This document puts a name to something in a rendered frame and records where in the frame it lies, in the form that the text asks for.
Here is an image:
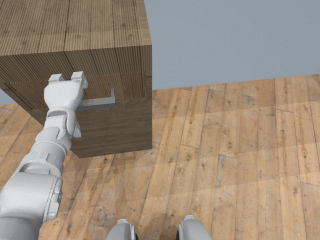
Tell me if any left robot upper arm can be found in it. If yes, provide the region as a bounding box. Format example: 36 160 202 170
0 171 63 240

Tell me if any robot left forearm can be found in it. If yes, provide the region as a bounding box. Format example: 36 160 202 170
0 107 76 212

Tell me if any handle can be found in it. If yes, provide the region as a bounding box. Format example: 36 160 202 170
75 88 117 111

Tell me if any drawer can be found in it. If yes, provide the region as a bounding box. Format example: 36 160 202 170
6 71 146 110

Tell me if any robot left shin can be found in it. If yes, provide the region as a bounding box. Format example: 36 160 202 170
117 219 130 225

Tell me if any cabinet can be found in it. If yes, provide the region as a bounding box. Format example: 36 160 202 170
0 0 152 159

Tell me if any right robot thigh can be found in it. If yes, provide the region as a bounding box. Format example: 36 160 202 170
178 219 213 240

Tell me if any robot left hand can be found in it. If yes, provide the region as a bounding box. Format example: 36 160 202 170
44 71 88 138

